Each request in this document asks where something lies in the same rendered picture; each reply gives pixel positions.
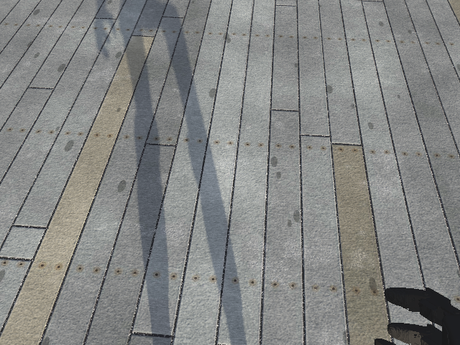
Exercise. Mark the right robot hand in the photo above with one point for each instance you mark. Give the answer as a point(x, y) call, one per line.
point(431, 305)

